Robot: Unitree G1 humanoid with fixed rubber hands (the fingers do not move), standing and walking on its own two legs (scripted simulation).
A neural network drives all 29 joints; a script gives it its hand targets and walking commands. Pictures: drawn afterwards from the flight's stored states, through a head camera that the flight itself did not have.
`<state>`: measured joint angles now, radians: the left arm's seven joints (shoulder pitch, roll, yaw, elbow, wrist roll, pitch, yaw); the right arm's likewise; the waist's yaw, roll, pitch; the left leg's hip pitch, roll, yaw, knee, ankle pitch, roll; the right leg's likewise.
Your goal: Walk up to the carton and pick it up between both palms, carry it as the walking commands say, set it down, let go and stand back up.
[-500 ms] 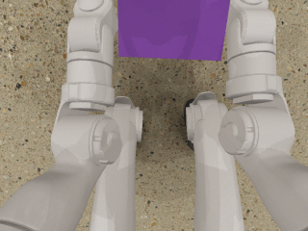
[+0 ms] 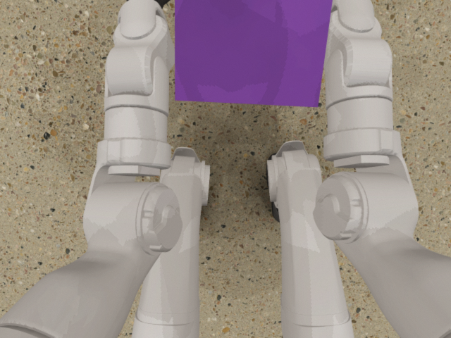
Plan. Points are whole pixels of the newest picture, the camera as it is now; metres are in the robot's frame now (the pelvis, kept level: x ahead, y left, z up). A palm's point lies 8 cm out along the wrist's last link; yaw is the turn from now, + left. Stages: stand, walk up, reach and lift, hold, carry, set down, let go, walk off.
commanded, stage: reach and lift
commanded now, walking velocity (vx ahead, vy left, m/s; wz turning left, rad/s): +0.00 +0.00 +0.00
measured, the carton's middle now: (239, 2) +0.55 -0.02 -0.15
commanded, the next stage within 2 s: none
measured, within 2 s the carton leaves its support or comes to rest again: neither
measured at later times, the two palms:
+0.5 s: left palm out of the picture +0.51 +0.10 -0.02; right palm out of the picture +0.51 -0.14 -0.03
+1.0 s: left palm out of the picture +0.49 +0.10 +0.10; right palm out of the picture +0.49 -0.14 +0.09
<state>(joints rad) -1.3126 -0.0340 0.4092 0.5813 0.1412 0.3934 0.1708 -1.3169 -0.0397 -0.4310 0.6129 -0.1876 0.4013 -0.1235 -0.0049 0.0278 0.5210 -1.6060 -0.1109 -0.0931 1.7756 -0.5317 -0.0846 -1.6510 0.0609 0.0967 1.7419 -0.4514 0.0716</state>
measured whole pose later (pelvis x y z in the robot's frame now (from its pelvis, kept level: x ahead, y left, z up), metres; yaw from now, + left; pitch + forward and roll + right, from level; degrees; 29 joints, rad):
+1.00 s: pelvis +0.07 +0.00 +0.13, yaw +0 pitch +26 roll +1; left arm -0.83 -0.19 0.50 0.70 0.30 0.35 0.11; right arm -0.85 0.11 -0.47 0.76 -0.31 0.35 -0.10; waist 0.00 0.02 -0.08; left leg -1.26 -0.08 -0.10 1.29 -0.48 -0.05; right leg -1.31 0.04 0.10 1.28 -0.42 0.05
